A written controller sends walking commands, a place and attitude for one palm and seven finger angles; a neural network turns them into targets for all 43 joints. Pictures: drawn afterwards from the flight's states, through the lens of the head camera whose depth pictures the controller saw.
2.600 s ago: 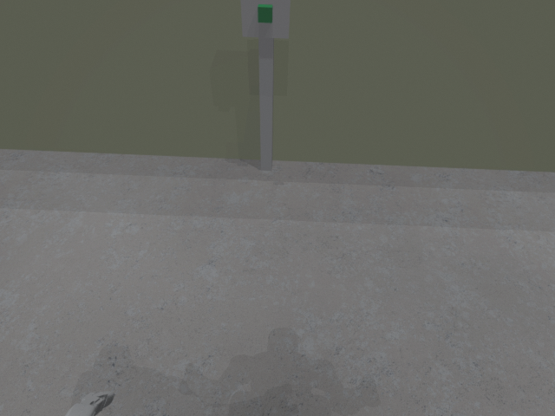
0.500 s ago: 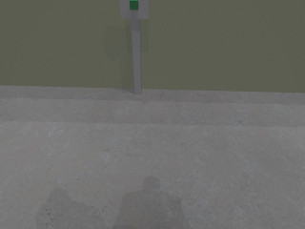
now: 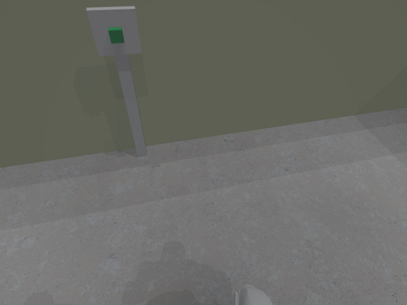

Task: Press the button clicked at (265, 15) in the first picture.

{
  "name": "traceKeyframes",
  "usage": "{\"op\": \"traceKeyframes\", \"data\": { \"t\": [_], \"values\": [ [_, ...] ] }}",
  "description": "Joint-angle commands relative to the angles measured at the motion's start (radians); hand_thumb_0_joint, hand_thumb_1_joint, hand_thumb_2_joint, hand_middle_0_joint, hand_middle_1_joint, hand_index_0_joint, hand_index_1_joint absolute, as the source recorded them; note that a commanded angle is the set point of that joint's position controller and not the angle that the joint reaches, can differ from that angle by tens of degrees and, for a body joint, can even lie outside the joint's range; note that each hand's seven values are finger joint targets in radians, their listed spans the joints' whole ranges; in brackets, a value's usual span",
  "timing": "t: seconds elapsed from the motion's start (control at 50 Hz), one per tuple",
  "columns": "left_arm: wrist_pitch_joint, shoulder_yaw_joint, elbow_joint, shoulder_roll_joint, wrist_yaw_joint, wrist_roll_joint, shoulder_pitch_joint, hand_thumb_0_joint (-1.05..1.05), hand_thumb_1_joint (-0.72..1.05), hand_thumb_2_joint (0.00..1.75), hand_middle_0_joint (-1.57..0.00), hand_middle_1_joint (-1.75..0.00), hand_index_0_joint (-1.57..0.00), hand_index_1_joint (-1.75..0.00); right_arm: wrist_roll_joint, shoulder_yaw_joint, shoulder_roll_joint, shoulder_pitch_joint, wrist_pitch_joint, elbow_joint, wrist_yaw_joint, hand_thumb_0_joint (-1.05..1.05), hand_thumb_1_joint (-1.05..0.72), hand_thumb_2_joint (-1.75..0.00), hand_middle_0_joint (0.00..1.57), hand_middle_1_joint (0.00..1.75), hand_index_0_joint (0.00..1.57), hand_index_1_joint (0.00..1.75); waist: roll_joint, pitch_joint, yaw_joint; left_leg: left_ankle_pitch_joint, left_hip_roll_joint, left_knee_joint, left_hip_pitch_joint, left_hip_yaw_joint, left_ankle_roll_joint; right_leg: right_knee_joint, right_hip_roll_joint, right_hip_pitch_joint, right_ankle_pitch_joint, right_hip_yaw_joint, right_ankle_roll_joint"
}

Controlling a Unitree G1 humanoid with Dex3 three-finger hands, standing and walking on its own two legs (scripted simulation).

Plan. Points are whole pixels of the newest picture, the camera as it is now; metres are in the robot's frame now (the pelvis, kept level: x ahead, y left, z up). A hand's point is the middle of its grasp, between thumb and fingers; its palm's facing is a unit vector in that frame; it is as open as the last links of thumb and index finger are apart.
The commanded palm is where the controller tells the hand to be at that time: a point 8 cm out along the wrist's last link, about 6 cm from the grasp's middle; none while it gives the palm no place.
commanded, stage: walk to a spot facing it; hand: left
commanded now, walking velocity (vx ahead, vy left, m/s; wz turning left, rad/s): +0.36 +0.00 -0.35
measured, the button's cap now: (116, 34) +1.06 +0.41 +0.03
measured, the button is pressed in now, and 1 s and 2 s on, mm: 0 0 0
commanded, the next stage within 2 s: turn to face it in 0.50 s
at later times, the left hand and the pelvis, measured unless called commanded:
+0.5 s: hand (152, 247) +0.29 +0.14 -0.17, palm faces -0.09 -0.97 -0.22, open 7.2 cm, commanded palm none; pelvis +0.23 -0.04 +0.00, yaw -7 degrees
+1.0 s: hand (147, 196) +0.44 +0.19 -0.17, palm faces +0.06 -0.98 -0.18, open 7.4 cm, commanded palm none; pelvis +0.36 +0.00 +0.00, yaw +1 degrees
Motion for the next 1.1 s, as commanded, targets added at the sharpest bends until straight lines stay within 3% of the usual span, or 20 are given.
{"op": "traceKeyframes", "data": {
  "t": [0.0,0.08,0.12,0.16,0.18,0.2,0.22,0.28,0.34,0.4,0.5,0.56,0.62,0.64,0.66,0.68,0.74,0.8,0.92,1.08],
  "values": [
    [-0.011,-0.024,-0.074,-0.022,-0.019,-0.004,-0.098,0.00,0.90,0.90,-0.20,-0.30,-0.20,-0.30,-0.006,-0.020,-0.107,0.111,-0.018,-0.007,-0.004,0.00,-0.90,-0.90,0.20,0.30,0.20,0.30,0.098,0.127,-0.031,0.371,0.298,-0.187,0.069,-0.143,0.087,-0.248,-0.023,-0.086,0.025,-0.036,-0.003],
    [-0.022,-0.030,-0.092,-0.018,-0.016,-0.007,-0.173,0.00,0.90,0.90,-0.20,-0.30,-0.20,-0.30,-0.012,-0.018,-0.116,0.167,-0.004,0.023,-0.002,0.00,-0.90,-0.90,0.20,0.30,0.20,0.30,0.135,0.133,-0.062,0.599,0.303,-0.115,0.096,-0.085,0.074,-0.402,0.039,0.048,-0.039,-0.105,-0.042],
    [-0.029,-0.024,-0.074,-0.004,-0.013,-0.005,-0.100,0.00,0.90,0.90,-0.20,-0.30,-0.20,-0.30,-0.010,-0.017,-0.136,0.159,0.002,0.024,-0.005,0.00,-0.90,-0.90,0.20,0.30,0.20,0.30,0.156,0.083,-0.021,0.867,0.302,0.009,0.123,-0.047,0.062,-0.437,0.090,0.165,-0.085,-0.139,-0.074],
    [-0.046,-0.006,0.003,0.050,-0.006,0.001,0.141,0.00,0.90,0.90,-0.20,-0.30,-0.20,-0.30,0.000,-0.022,-0.169,0.102,0.005,0.009,-0.002,0.00,-0.90,-0.90,0.20,0.30,0.20,0.30,0.140,-0.069,0.100,0.891,0.261,0.323,0.061,0.009,0.011,-0.554,0.124,0.494,-0.005,-0.150,-0.103],
    [-0.059,0.017,0.040,0.142,0.005,0.005,0.267,0.00,0.90,0.90,-0.20,-0.30,-0.20,-0.30,0.012,-0.015,-0.134,0.118,0.006,-0.004,0.013,0.00,-0.90,-0.90,0.20,0.30,0.20,0.30,-0.013,-0.186,0.148,0.591,0.209,0.596,-0.195,0.025,-0.024,-0.575,-0.036,0.788,0.024,0.044,-0.160],
    [-0.063,0.041,0.062,0.238,0.019,-0.010,0.358,0.00,0.90,0.90,-0.20,-0.30,-0.20,-0.30,0.021,-0.004,-0.071,0.140,-0.003,-0.037,0.013,0.00,-0.90,-0.90,0.20,0.30,0.20,0.30,-0.207,-0.309,0.146,-0.217,0.032,0.918,-0.487,-0.030,-0.077,-0.649,-0.317,1.016,0.197,0.530,-0.294],
    [-0.059,0.042,0.059,0.252,0.027,-0.031,0.328,0.00,0.90,0.90,-0.20,-0.30,-0.20,-0.30,0.022,-0.011,-0.095,0.053,-0.002,-0.057,0.008,0.00,-0.90,-0.90,0.20,0.30,0.20,0.30,-0.103,-0.273,0.146,-0.251,0.052,1.032,-0.563,-0.178,-0.048,-0.723,-0.337,0.979,0.243,0.557,-0.331],
    [-0.067,0.006,0.024,0.133,0.035,-0.029,0.129,0.00,0.90,0.90,-0.20,-0.30,-0.20,-0.30,0.008,-0.017,-0.066,-0.030,0.017,-0.053,0.014,0.00,-0.90,-0.90,0.20,0.30,0.20,0.30,0.073,-0.024,0.049,-0.055,0.158,0.966,-0.541,-0.246,-0.051,-0.793,-0.244,0.576,0.145,0.320,-0.237],
    [-0.083,-0.020,0.032,0.071,0.034,-0.018,0.076,0.00,0.90,0.90,-0.20,-0.30,-0.20,-0.30,-0.005,-0.010,-0.014,0.068,0.054,-0.018,0.017,0.00,-0.90,-0.90,0.20,0.30,0.20,0.30,0.006,0.043,-0.036,0.000,0.161,0.819,-0.432,-0.216,-0.068,-0.856,-0.162,0.350,0.131,0.138,-0.178],
    [-0.090,-0.023,0.037,0.057,0.033,-0.016,0.083,0.00,0.90,0.90,-0.20,-0.30,-0.20,-0.30,-0.005,-0.013,-0.004,0.046,0.064,-0.035,0.027,0.00,-0.90,-0.90,0.20,0.30,0.20,0.30,-0.046,0.044,-0.045,0.065,0.156,0.674,-0.428,-0.200,-0.083,-0.875,-0.123,0.327,0.123,0.090,-0.178],
    [-0.091,-0.024,0.063,0.075,0.030,-0.015,0.138,0.00,0.90,0.90,-0.20,-0.30,-0.20,-0.30,-0.002,-0.012,-0.024,-0.127,0.049,-0.100,0.044,0.00,-0.90,-0.90,0.20,0.30,0.20,0.30,-0.088,0.076,-0.003,0.121,0.142,0.418,-0.446,-0.181,-0.080,-0.858,-0.130,0.412,0.104,0.091,-0.170],
    [-0.085,-0.020,0.077,0.093,0.033,-0.014,0.178,0.00,0.90,0.90,-0.20,-0.30,-0.20,-0.30,-0.001,-0.010,-0.042,-0.195,0.036,-0.119,0.046,0.00,-0.90,-0.90,0.20,0.30,0.20,0.30,-0.057,0.077,0.023,0.094,0.112,0.309,-0.396,-0.157,-0.064,-0.811,-0.151,0.479,0.165,0.114,-0.163],
    [-0.077,-0.020,0.087,0.085,0.040,-0.022,0.178,0.00,0.90,0.90,-0.20,-0.30,-0.20,-0.30,-0.005,-0.017,-0.093,-0.008,0.022,-0.053,0.031,0.00,-0.90,-0.90,0.20,0.30,0.20,0.30,0.083,-0.031,-0.055,0.242,0.066,0.107,-0.094,-0.152,-0.042,-0.512,-0.078,0.478,0.316,-0.003,-0.091],
    [-0.074,-0.027,0.080,0.051,0.038,-0.031,0.218,0.00,0.90,0.90,-0.20,-0.30,-0.20,-0.30,-0.014,-0.033,-0.175,0.103,0.014,-0.031,0.021,0.00,-0.90,-0.90,0.20,0.30,0.20,0.30,0.252,-0.142,-0.081,0.500,0.229,0.081,0.116,-0.352,0.032,-0.278,0.017,0.338,0.104,-0.085,-0.026],
    [-0.075,-0.042,0.065,0.011,0.035,-0.039,0.235,0.00,0.90,0.90,-0.20,-0.30,-0.20,-0.30,-0.004,-0.040,-0.243,0.154,0.023,-0.019,0.013,0.00,-0.90,-0.90,0.20,0.30,0.20,0.30,0.420,-0.180,-0.074,0.814,0.424,0.030,0.217,-0.573,0.152,-0.018,0.106,0.172,-0.454,-0.106,0.012],
    [-0.066,-0.043,0.055,0.042,0.046,-0.030,0.192,0.00,0.90,0.90,-0.20,-0.30,-0.20,-0.30,0.003,-0.028,-0.226,0.120,0.039,-0.024,0.006,0.00,-0.90,-0.90,0.20,0.30,0.20,0.30,0.318,-0.151,-0.068,0.747,0.422,0.000,0.136,-0.574,0.189,0.070,0.070,0.170,-0.488,-0.023,0.004],
    [-0.046,-0.032,0.045,0.024,0.038,-0.020,0.097,0.00,0.90,0.90,-0.20,-0.30,-0.20,-0.30,0.003,-0.011,-0.151,-0.038,0.036,-0.067,-0.003,0.00,-0.90,-0.90,0.20,0.30,0.20,0.30,0.183,0.015,-0.024,0.629,0.321,-0.051,-0.113,-0.477,0.146,0.080,0.000,0.138,-0.350,0.016,0.033],
    [-0.018,-0.023,0.042,0.007,0.035,-0.022,0.132,0.00,0.90,0.90,-0.20,-0.30,-0.20,-0.30,0.007,-0.020,-0.155,-0.096,0.040,-0.092,-0.002,0.00,-0.90,-0.90,0.20,0.30,0.20,0.30,0.167,-0.043,0.012,0.558,0.245,-0.067,-0.160,-0.388,0.110,0.032,0.009,0.200,-0.245,0.001,0.059],
    [0.016,0.001,-0.023,0.030,0.040,-0.017,0.055,0.00,0.90,0.90,-0.20,-0.30,-0.20,-0.30,0.002,-0.043,-0.177,-0.106,0.070,-0.126,0.007,0.00,-0.90,-0.90,0.20,0.30,0.20,0.30,0.155,-0.033,-0.001,0.185,0.219,-0.133,-0.197,-0.485,0.117,-0.035,0.007,0.144,-0.180,0.017,0.082],
    [0.016,-0.001,-0.105,0.036,0.047,-0.025,-0.054,0.00,0.90,0.90,-0.20,-0.30,-0.20,-0.30,-0.008,-0.068,-0.208,-0.074,0.094,-0.144,0.009,0.00,-0.90,-0.90,0.20,0.30,0.20,0.30,0.186,-0.045,-0.034,0.252,0.206,-0.072,-0.164,-0.618,0.142,-0.291,0.056,0.219,-0.274,0.024,0.069]
  ]
}}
